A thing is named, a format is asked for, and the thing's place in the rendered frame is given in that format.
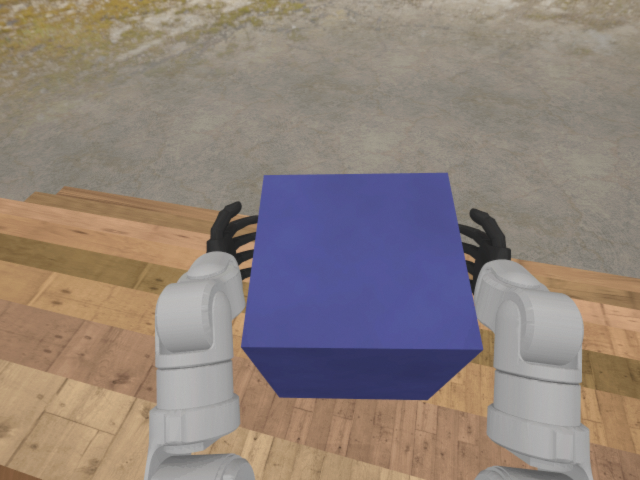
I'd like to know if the left robot forearm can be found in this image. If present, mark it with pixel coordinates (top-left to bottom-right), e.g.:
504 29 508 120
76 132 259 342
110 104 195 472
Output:
144 251 246 480

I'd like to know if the right robot forearm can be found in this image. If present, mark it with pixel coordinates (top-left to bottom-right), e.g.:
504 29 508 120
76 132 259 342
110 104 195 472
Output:
474 259 593 480

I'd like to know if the left robot upper arm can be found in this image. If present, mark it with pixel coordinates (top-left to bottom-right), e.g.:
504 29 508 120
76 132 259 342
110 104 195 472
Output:
151 453 255 480

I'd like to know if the robot left hand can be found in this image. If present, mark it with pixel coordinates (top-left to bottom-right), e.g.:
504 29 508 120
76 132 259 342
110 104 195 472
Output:
206 201 258 281

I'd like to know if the carton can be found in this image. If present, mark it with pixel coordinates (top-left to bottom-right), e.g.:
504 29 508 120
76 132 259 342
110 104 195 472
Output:
241 173 483 400

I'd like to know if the robot right hand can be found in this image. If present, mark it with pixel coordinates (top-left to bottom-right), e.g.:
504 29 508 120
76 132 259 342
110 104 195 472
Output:
458 208 511 295

